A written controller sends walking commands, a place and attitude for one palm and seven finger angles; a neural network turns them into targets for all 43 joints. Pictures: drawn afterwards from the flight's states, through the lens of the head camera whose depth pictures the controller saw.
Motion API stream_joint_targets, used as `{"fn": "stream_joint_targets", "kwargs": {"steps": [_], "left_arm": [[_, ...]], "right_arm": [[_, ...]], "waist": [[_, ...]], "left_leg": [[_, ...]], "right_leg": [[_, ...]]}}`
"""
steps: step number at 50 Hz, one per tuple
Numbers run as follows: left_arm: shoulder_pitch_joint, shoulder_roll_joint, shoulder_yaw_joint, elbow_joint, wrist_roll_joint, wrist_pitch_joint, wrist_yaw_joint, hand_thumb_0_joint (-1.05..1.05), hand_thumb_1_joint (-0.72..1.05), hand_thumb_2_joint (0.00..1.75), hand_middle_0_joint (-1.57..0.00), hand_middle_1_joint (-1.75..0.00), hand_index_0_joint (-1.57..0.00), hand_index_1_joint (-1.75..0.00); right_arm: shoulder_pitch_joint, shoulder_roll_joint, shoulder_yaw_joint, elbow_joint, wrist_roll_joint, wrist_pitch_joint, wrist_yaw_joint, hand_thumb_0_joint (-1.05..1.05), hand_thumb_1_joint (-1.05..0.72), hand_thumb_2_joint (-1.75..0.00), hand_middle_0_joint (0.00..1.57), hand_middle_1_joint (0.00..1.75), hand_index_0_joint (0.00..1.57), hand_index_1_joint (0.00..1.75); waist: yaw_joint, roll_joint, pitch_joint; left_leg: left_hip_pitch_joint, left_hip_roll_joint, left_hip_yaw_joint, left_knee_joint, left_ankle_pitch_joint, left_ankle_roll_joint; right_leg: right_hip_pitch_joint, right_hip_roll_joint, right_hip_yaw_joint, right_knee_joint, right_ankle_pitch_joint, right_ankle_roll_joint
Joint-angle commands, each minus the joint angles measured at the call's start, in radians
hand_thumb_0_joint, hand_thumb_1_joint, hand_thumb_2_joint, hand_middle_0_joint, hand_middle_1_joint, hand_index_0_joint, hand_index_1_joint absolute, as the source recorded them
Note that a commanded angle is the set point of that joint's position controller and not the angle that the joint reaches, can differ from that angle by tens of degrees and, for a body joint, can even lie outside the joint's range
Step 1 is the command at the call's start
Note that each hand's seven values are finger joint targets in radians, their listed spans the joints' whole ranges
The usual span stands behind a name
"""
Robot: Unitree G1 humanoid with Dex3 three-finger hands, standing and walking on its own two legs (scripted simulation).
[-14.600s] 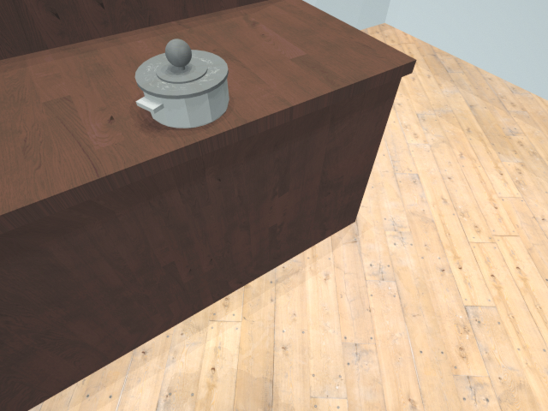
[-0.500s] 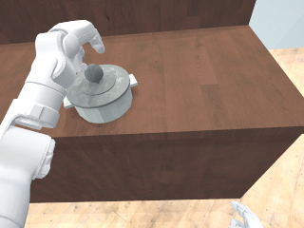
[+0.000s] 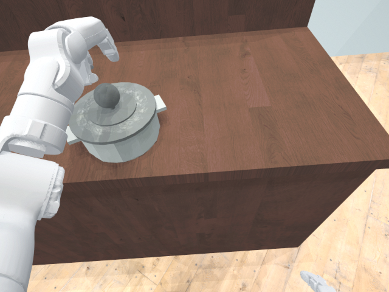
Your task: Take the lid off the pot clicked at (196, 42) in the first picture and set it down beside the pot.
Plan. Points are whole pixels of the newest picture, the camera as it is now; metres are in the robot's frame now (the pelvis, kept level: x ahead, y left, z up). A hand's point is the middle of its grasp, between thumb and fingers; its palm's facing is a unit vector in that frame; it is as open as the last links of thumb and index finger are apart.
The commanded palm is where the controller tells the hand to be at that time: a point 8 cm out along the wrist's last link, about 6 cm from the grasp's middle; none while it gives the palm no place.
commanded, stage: move the open hand above the knob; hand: left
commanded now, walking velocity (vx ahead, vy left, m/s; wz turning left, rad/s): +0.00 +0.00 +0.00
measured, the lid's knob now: (106, 95) +0.49 +0.18 +0.15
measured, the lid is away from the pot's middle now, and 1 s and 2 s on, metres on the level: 0.00 0.00 0.00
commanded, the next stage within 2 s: lower the open fingers around the knob in 0.46 s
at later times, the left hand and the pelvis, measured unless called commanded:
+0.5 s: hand (87, 70) +0.46 +0.18 +0.24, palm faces -0.22 -0.06 -0.97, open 10.1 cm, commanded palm +0.44 +0.18 +0.30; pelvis +0.00 +0.00 +0.00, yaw +1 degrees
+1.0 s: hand (96, 81) +0.46 +0.18 +0.21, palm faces -0.29 -0.11 -0.95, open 10.1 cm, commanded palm +0.44 +0.19 +0.27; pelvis +0.00 +0.00 +0.00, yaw +1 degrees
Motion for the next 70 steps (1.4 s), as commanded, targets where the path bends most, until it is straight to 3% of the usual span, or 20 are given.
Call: {"fn": "stream_joint_targets", "kwargs": {"steps": [1,6,10,11,15,16,19,25,26,31,35,39,41,43,53,56,60,61,65,70], "left_arm": [[-0.566,0.205,0.065,-0.250,0.015,-0.003,0.040,0.00,-0.42,1.74,-0.87,-0.08,-0.87,-0.08],[-0.554,0.248,0.103,-0.218,0.018,0.005,0.046,0.00,-0.42,1.74,-0.87,-0.08,-0.87,-0.08],[-0.506,0.191,0.064,-0.207,-0.007,0.006,0.043,0.00,-0.42,1.74,-0.87,-0.08,-0.87,-0.08],[-0.546,0.249,0.107,-0.220,0.017,0.008,0.047,0.00,-0.42,1.74,-0.87,-0.08,-0.87,-0.08],[-0.538,0.120,0.005,-0.246,-0.013,0.012,0.037,0.00,-0.42,1.74,-0.87,-0.08,-0.87,-0.08],[-0.600,0.214,0.076,-0.342,0.008,0.003,0.048,0.00,-0.42,1.74,-0.87,-0.08,-0.87,-0.08],[-0.534,0.187,0.064,-0.152,0.016,0.021,0.041,0.00,-0.42,1.74,-0.87,-0.08,-0.87,-0.08],[-0.547,0.183,0.058,-0.198,-0.002,0.011,0.054,0.00,-0.42,1.74,-0.87,-0.08,-0.87,-0.08],[-0.571,0.240,0.098,-0.196,0.021,0.011,0.057,0.00,-0.42,1.74,-0.87,-0.08,-0.87,-0.08],[-0.548,0.216,0.083,-0.134,0.002,0.037,0.047,0.00,-0.42,1.74,-0.87,-0.08,-0.87,-0.08],[-0.528,0.104,-0.004,-0.179,-0.021,0.043,0.035,0.00,-0.42,1.74,-0.87,-0.08,-0.87,-0.08],[-0.573,0.163,0.037,-0.108,0.002,0.047,0.040,0.00,-0.42,1.74,-0.87,-0.08,-0.87,-0.08],[-0.587,0.231,0.091,-0.164,0.005,0.036,0.052,0.00,-0.42,1.74,-0.87,-0.08,-0.87,-0.08],[-0.610,0.200,0.063,-0.171,0.014,0.030,0.054,0.00,-0.42,1.74,-0.87,-0.08,-0.87,-0.08],[-0.454,0.183,0.070,-0.169,-0.003,0.024,0.047,0.00,-0.42,1.74,-0.87,-0.08,-0.87,-0.08],[-0.464,0.273,0.136,-0.222,-0.007,0.014,0.051,0.00,-0.42,1.74,-0.87,-0.08,-0.87,-0.08],[-0.391,0.155,0.050,-0.220,-0.031,0.016,0.045,0.00,-0.42,1.74,-0.87,-0.08,-0.87,-0.08],[-0.409,0.215,0.099,-0.241,-0.017,0.015,0.049,0.00,-0.42,1.74,-0.87,-0.08,-0.87,-0.08],[-0.349,0.153,0.049,-0.196,-0.036,0.015,0.052,0.00,-0.42,1.74,-0.87,-0.08,-0.87,-0.08],[-0.316,0.187,0.083,-0.178,-0.030,0.010,0.071,0.00,-0.42,1.74,-0.87,-0.08,-0.87,-0.08]], "right_arm": [[-0.069,-0.114,-0.046,-0.135,0.003,-0.038,0.003,0.00,-0.90,-0.90,0.20,0.30,0.20,0.30],[-0.067,-0.116,-0.040,-0.125,0.003,-0.035,0.003,0.00,-0.90,-0.90,0.20,0.30,0.20,0.30],[-0.074,-0.118,-0.041,-0.131,0.004,-0.035,0.003,0.00,-0.90,-0.90,0.20,0.30,0.20,0.30],[-0.077,-0.113,-0.038,-0.126,0.002,-0.034,0.004,0.00,-0.90,-0.90,0.20,0.30,0.20,0.30],[-0.095,-0.113,-0.041,-0.132,0.005,-0.029,0.005,0.00,-0.90,-0.90,0.20,0.30,0.20,0.30],[-0.095,-0.109,-0.040,-0.141,-0.001,-0.036,0.009,0.00,-0.90,-0.90,0.20,0.30,0.20,0.30],[-0.089,-0.107,-0.032,-0.120,0.003,-0.030,0.000,0.00,-0.90,-0.90,0.20,0.30,0.20,0.30],[-0.085,-0.114,-0.035,-0.122,0.000,-0.033,-0.004,0.00,-0.90,-0.90,0.20,0.30,0.20,0.30],[-0.091,-0.109,-0.031,-0.121,0.000,-0.033,-0.003,0.00,-0.90,-0.90,0.20,0.30,0.20,0.30],[-0.084,-0.112,-0.029,-0.118,0.002,-0.040,-0.004,0.00,-0.90,-0.90,0.20,0.30,0.20,0.30],[-0.087,-0.114,-0.037,-0.126,0.005,-0.043,-0.003,0.00,-0.90,-0.90,0.20,0.30,0.20,0.30],[-0.077,-0.114,-0.031,-0.103,0.004,-0.041,-0.011,0.00,-0.90,-0.90,0.20,0.30,0.20,0.30],[-0.067,-0.118,-0.034,-0.108,-0.002,-0.046,-0.011,0.00,-0.90,-0.90,0.20,0.30,0.20,0.30],[-0.068,-0.111,-0.035,-0.112,-0.003,-0.055,-0.013,0.00,-0.90,-0.90,0.20,0.30,0.20,0.30],[-0.076,-0.111,-0.039,-0.130,0.001,-0.046,-0.007,0.00,-0.90,-0.90,0.20,0.30,0.20,0.30],[-0.073,-0.120,-0.041,-0.134,0.000,-0.044,-0.010,0.00,-0.90,-0.90,0.20,0.30,0.20,0.30],[-0.073,-0.117,-0.049,-0.135,0.004,-0.041,-0.009,0.00,-0.90,-0.90,0.20,0.30,0.20,0.30],[-0.074,-0.116,-0.047,-0.133,0.000,-0.042,-0.006,0.00,-0.90,-0.90,0.20,0.30,0.20,0.30],[-0.083,-0.121,-0.045,-0.131,0.008,-0.028,-0.007,0.00,-0.90,-0.90,0.20,0.30,0.20,0.30],[-0.081,-0.126,-0.041,-0.130,0.006,-0.022,-0.004,0.00,-0.90,-0.90,0.20,0.30,0.20,0.30]], "waist": [[0.003,-0.039,-0.451],[0.010,-0.068,-0.443],[0.006,-0.054,-0.435],[0.013,-0.078,-0.444],[-0.001,-0.036,-0.419],[0.015,-0.015,-0.501],[0.003,-0.103,-0.389],[0.006,-0.066,-0.436],[0.015,-0.073,-0.446],[0.016,-0.102,-0.433],[-0.002,-0.058,-0.422],[-0.005,-0.097,-0.363],[0.009,-0.077,-0.440],[0.003,-0.057,-0.451],[0.004,-0.087,-0.398],[0.017,-0.089,-0.440],[-0.002,-0.050,-0.417],[0.009,-0.055,-0.438],[0.000,-0.061,-0.387],[0.008,-0.058,-0.404]], "left_leg": [[0.382,-0.048,-0.004,0.016,0.345,0.071],[0.356,-0.054,-0.004,0.016,0.320,0.071],[0.365,-0.053,-0.009,0.022,0.337,0.074],[0.357,-0.052,-0.008,0.013,0.313,0.068],[0.379,-0.051,-0.013,0.017,0.312,0.070],[0.421,-0.047,-0.025,0.016,0.356,0.063],[0.331,-0.055,-0.012,0.006,0.257,0.065],[0.358,-0.056,-0.013,0.012,0.276,0.071],[0.348,-0.055,-0.010,0.006,0.263,0.064],[0.317,-0.062,-0.008,-0.002,0.236,0.068],[0.361,-0.059,-0.014,0.015,0.280,0.075],[0.313,-0.063,-0.012,-0.005,0.184,0.071],[0.343,-0.061,-0.021,-0.002,0.217,0.068],[0.360,-0.064,-0.020,0.005,0.227,0.071],[0.332,-0.061,-0.003,0.022,0.262,0.076],[0.335,-0.061,-0.005,0.022,0.270,0.077],[0.370,-0.056,-0.012,0.042,0.329,0.081],[0.368,-0.057,-0.014,0.037,0.313,0.076],[0.334,-0.057,-0.007,0.036,0.275,0.074],[0.321,-0.055,-0.010,0.043,0.275,0.070]], "right_leg": [[-0.032,0.068,-0.047,-0.047,0.423,-0.048],[-0.016,0.068,-0.048,-0.049,0.426,-0.049],[-0.023,0.063,-0.051,-0.055,0.428,-0.053],[-0.014,0.066,-0.049,-0.051,0.417,-0.050],[-0.059,0.061,-0.057,-0.058,0.384,-0.055],[-0.030,0.068,-0.052,-0.045,0.398,-0.055],[-0.053,0.070,-0.060,-0.053,0.362,-0.053],[-0.028,0.062,-0.054,-0.059,0.388,-0.057],[-0.019,0.064,-0.049,-0.051,0.381,-0.055],[0.002,0.061,-0.050,-0.053,0.397,-0.049],[-0.036,0.061,-0.054,-0.059,0.405,-0.052],[-0.053,0.071,-0.056,-0.062,0.346,-0.050],[-0.014,0.069,-0.051,-0.054,0.371,-0.051],[-0.025,0.069,-0.051,-0.051,0.379,-0.052],[-0.022,0.068,-0.047,-0.054,0.434,-0.045],[0.021,0.065,-0.041,-0.050,0.460,-0.044],[-0.029,0.068,-0.050,-0.052,0.459,-0.047],[-0.017,0.072,-0.047,-0.048,0.449,-0.044],[-0.037,0.066,-0.054,-0.051,0.427,-0.048],[-0.027,0.066,-0.055,-0.042,0.427,-0.052]]}}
